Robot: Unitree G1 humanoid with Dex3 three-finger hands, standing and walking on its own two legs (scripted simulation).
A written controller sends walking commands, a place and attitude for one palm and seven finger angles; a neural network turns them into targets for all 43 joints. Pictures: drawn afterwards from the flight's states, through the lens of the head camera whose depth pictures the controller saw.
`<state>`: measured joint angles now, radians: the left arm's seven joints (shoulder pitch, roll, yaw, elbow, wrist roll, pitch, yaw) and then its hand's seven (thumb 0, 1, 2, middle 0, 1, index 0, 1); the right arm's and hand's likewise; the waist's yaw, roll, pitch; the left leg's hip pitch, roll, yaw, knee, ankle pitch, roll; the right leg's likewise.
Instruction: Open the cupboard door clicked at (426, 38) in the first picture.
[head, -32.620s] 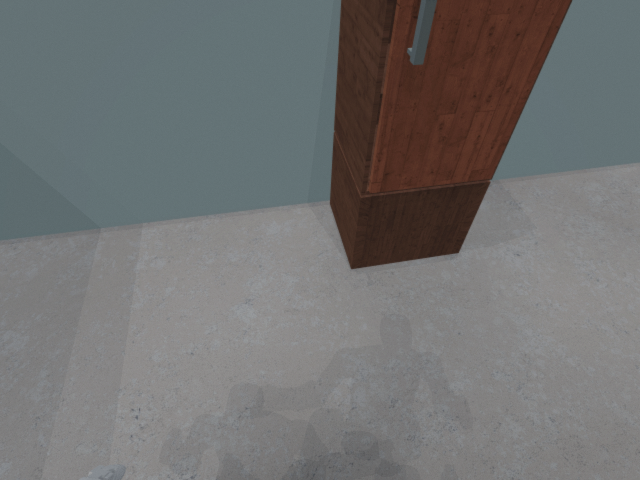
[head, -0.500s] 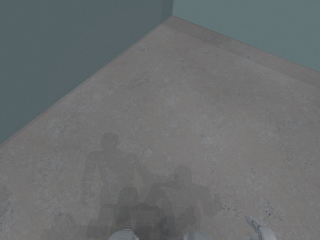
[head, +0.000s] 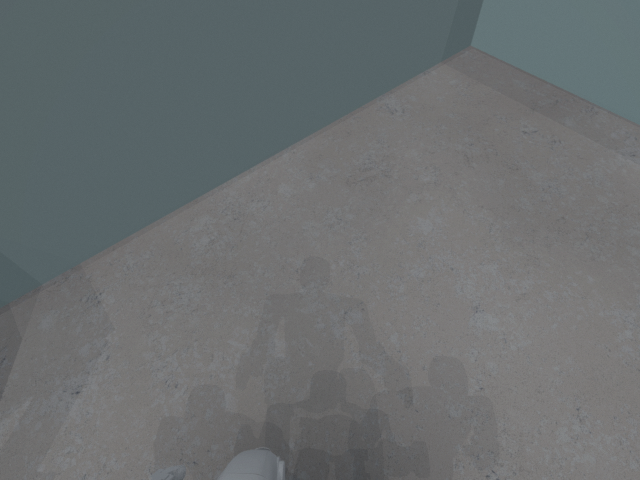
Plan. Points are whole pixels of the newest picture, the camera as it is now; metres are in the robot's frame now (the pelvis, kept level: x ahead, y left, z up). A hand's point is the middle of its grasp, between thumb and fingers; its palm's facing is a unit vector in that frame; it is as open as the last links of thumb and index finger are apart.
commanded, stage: turn to face it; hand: left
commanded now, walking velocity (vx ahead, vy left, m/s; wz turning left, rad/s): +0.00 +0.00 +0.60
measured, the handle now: out of the picture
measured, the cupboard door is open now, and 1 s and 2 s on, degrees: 39 39 39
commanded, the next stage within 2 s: none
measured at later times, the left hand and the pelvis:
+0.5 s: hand out of the picture +0.05 +0.24 -0.16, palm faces +0.30 -0.91 -0.28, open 7.4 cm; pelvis +0.00 +0.00 -0.01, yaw +17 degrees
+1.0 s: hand out of the picture -0.07 +0.21 -0.19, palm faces +0.60 -0.76 -0.25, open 7.4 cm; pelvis +0.00 -0.01 -0.01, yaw +37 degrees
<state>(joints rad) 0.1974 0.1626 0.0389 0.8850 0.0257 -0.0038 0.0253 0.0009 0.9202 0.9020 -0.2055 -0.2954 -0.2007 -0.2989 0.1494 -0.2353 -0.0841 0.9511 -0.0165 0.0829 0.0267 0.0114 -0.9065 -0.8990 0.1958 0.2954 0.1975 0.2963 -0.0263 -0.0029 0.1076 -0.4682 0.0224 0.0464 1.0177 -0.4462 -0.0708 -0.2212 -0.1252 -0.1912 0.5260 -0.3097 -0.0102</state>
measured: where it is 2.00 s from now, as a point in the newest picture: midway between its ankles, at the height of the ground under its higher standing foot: outside the picture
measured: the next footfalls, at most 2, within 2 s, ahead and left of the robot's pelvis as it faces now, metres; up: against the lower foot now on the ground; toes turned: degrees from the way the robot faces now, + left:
left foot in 0.16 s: +0.03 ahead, +0.14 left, +0.00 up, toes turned +13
right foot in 0.54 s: +0.08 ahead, -0.12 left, +0.00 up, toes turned +16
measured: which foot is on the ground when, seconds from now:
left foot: up 0.00-0.14, down 0.16-0.54, up 0.56-0.86, down 0.88-1.00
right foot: down 0.00-0.16, up 0.18-0.52, down 0.54-0.88, up 0.90-1.00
